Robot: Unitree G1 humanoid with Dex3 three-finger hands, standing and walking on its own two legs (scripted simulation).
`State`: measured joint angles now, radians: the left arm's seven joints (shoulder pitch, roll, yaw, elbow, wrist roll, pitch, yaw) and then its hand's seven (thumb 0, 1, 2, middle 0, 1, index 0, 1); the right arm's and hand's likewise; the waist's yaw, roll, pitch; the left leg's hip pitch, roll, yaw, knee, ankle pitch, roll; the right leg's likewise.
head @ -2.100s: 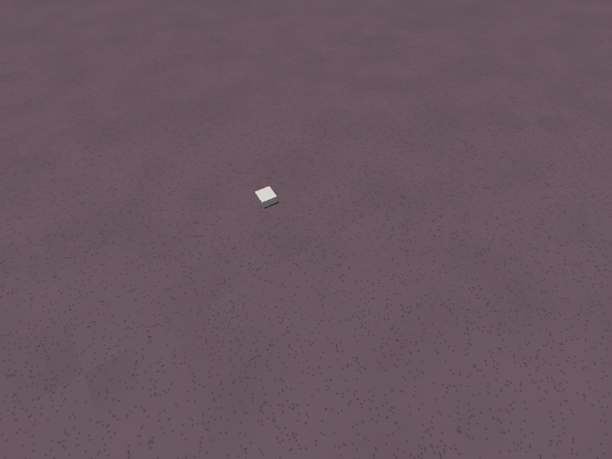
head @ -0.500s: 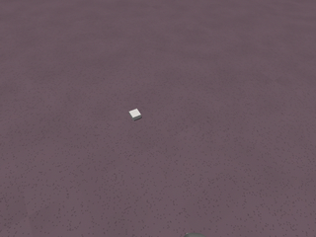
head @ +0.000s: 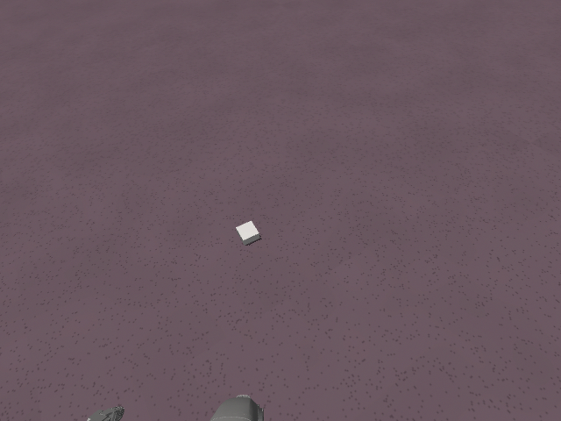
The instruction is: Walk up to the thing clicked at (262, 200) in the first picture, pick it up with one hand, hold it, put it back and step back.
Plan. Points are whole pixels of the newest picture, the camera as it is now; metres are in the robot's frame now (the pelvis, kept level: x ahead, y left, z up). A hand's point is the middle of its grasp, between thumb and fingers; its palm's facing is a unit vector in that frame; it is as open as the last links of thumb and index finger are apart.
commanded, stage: walk up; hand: left
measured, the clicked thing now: (247, 232) +0.94 +0.26 -0.75
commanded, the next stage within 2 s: none
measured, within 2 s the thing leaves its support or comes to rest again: neither
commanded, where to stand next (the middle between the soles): +0.60 +0.01 m, yaw +1 degrees
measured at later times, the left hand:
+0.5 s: hand (156, 322) +0.30 +0.28 -0.14, palm faces -0.09 -0.93 -0.36, open 7.4 cm
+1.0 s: hand (173, 274) +0.41 +0.28 -0.16, palm faces +0.00 -0.93 -0.37, open 7.4 cm
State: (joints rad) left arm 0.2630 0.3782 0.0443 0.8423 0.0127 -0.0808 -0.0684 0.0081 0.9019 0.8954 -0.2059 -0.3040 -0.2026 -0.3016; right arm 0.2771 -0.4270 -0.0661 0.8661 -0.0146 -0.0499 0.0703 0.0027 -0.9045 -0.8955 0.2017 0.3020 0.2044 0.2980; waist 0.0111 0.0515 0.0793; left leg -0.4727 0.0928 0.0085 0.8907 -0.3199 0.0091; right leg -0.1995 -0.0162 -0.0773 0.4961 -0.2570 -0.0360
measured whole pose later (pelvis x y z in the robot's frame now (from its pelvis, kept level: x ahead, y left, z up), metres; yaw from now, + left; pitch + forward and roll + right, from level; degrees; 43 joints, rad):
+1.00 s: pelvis +0.39 +0.00 -0.02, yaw +1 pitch -3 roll +0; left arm 0.37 0.44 0.05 0.86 0.01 -0.06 -0.04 0.01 0.90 0.90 -0.21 -0.30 -0.20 -0.30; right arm 0.25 -0.41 -0.07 0.85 -0.03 -0.07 0.07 0.00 -0.90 -0.90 0.20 0.30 0.20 0.30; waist 0.03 -0.03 0.09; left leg -0.38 0.04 0.07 0.62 -0.18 0.02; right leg -0.22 -0.07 -0.06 0.78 -0.45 -0.02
